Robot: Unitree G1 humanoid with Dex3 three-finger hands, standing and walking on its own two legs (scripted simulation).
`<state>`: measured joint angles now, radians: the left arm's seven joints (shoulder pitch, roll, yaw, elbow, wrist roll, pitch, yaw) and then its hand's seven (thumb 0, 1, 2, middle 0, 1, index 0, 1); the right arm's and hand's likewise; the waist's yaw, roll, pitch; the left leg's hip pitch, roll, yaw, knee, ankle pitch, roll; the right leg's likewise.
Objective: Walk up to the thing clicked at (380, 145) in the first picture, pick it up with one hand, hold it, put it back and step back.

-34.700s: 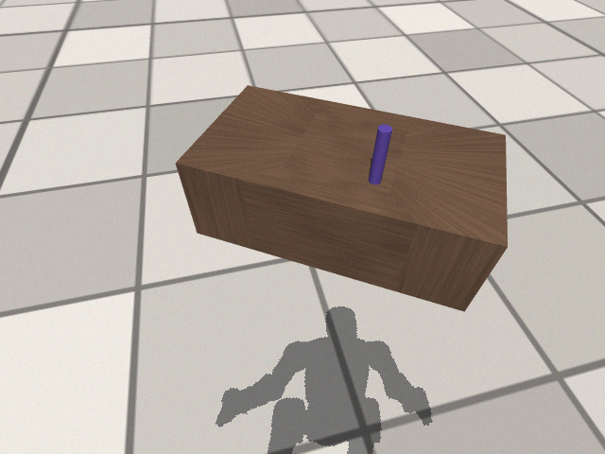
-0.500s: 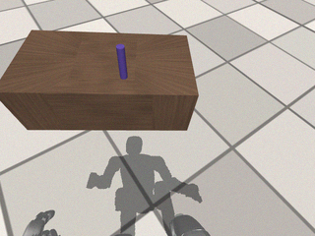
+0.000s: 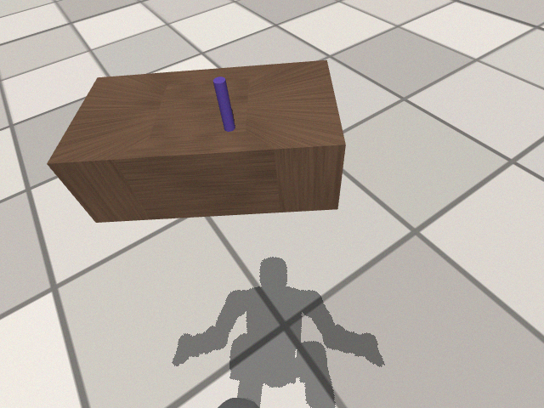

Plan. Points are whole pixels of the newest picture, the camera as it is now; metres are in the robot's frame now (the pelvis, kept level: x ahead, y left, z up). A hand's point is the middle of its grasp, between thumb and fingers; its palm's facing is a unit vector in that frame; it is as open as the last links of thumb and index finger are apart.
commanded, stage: step back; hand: left
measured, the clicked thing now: (224, 105) +1.15 +0.26 -0.27
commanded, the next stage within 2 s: stand in 0.96 s
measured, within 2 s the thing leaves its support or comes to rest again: neither
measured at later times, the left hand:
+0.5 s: hand out of the picture +0.01 +0.26 -0.15, palm faces +0.09 -0.92 -0.37, open 7.4 cm
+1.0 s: hand out of the picture +0.10 +0.29 -0.15, palm faces +0.05 -0.93 -0.37, open 7.4 cm
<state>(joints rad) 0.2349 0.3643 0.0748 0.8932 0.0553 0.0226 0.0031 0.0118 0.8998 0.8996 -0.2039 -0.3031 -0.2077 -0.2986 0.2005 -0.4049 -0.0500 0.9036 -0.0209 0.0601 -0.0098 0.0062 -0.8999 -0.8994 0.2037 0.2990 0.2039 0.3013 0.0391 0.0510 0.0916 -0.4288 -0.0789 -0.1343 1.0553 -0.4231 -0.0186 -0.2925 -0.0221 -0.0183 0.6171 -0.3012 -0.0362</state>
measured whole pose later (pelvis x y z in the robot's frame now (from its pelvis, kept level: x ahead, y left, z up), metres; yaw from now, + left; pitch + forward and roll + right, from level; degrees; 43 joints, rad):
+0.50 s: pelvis -0.01 -0.01 +0.00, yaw +3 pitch -3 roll +0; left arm 0.27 0.35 0.07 0.98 0.04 -0.04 -0.02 0.01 0.90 0.90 -0.20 -0.30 -0.21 -0.30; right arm 0.22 -0.39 -0.06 0.98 -0.04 0.02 0.01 0.01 -0.90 -0.90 0.20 0.30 0.20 0.30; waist 0.04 0.02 0.04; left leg -0.31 0.00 -0.07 0.88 -0.52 0.02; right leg -0.26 0.01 -0.05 0.61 -0.30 -0.04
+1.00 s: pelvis +0.02 +0.02 +0.00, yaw +2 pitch -2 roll +0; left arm 0.12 0.38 0.03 1.04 0.01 -0.02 0.00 0.01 0.91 0.90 -0.20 -0.30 -0.20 -0.30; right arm 0.06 -0.32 -0.01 1.04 -0.02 0.00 0.01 0.01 -0.90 -0.90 0.21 0.30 0.21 0.30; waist 0.02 0.00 0.08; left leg -0.27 0.04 0.03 0.56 -0.25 -0.01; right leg -0.19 -0.02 0.00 0.54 -0.32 0.02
